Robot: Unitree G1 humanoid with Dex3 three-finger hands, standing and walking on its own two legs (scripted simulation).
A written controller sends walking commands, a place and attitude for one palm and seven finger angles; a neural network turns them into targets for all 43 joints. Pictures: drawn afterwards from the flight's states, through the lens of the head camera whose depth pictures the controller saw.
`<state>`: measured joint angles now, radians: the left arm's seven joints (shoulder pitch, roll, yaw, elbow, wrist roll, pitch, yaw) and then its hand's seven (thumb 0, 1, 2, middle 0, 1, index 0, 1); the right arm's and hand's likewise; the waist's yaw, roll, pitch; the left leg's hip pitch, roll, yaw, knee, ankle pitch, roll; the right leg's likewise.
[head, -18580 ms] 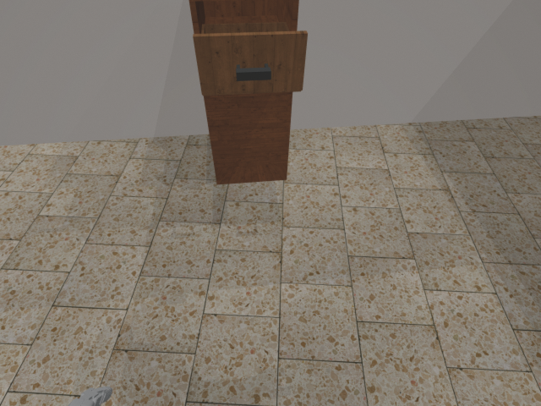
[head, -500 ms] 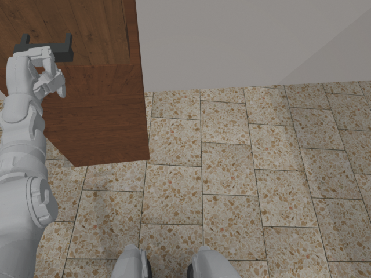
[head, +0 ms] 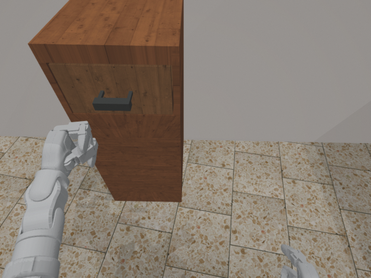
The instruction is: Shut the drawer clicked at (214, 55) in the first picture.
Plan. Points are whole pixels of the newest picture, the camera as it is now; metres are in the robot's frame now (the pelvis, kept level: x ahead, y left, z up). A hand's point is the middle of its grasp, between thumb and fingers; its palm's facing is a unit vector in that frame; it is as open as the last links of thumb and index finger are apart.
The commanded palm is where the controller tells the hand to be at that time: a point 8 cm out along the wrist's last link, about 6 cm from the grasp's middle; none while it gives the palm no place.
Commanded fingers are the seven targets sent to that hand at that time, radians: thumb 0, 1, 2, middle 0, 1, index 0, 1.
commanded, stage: draw the hand back to the body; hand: left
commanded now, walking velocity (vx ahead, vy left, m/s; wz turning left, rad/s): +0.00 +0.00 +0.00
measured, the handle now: (114, 99) +0.58 +0.22 +0.04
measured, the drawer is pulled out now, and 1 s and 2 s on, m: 0.00 0.00 0.00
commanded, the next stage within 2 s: step back with the hand held close in 0.92 s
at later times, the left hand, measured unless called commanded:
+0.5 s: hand (47, 193) +0.23 +0.22 +0.16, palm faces +0.32 -0.90 -0.30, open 3.2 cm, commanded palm +0.17 +0.26 +0.18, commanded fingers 0.00 0.90 0.90 -1.40 -1.60 -1.40 -1.60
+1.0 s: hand (19, 225) +0.18 +0.22 +0.18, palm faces +0.41 -0.84 -0.37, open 3.2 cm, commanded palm +0.12 +0.26 +0.21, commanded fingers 0.00 0.90 0.90 -1.40 -1.60 -1.40 -1.60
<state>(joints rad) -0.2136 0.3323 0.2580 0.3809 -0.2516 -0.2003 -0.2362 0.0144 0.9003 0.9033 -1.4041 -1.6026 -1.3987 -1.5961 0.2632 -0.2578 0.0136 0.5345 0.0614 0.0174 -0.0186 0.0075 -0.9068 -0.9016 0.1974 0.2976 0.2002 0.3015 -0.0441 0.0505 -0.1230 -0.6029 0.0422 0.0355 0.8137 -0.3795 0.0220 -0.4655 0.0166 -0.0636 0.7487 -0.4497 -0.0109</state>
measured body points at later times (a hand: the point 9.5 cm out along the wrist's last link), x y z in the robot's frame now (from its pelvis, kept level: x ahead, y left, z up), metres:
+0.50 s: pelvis -0.02 -0.01 +0.03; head -0.04 -0.04 +0.48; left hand +0.20 +0.26 +0.18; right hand +0.16 -0.24 -0.06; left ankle +0.01 +0.10 -0.71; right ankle -0.05 -0.11 -0.71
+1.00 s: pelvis +0.00 -0.02 +0.04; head -0.02 -0.05 +0.48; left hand +0.15 +0.26 +0.20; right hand +0.20 -0.23 -0.05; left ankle +0.01 +0.10 -0.71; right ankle -0.05 -0.11 -0.71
